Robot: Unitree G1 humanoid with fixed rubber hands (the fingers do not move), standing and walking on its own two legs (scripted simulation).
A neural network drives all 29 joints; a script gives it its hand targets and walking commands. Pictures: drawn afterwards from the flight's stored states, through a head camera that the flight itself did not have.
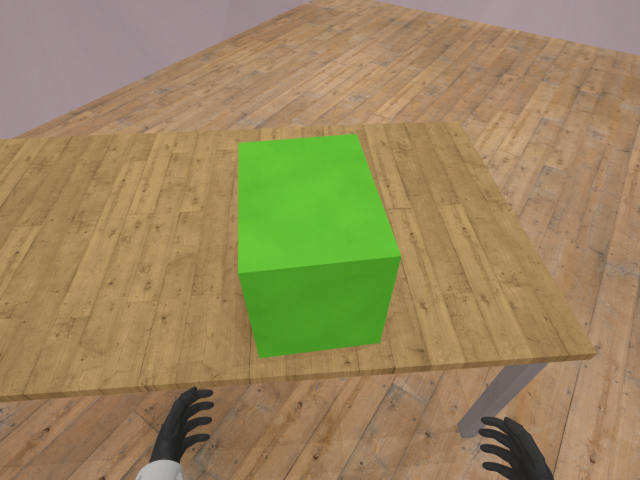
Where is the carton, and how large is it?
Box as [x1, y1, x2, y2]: [238, 134, 400, 357]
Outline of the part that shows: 356,134 238,143 238,274 259,357 379,342 400,259 400,254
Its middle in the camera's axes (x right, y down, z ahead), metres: -0.02 +0.00 +0.70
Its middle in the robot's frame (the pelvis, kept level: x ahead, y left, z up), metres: +0.52 +0.06 -0.05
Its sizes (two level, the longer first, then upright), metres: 0.300 0.218 0.245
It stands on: a table, 0.60 m high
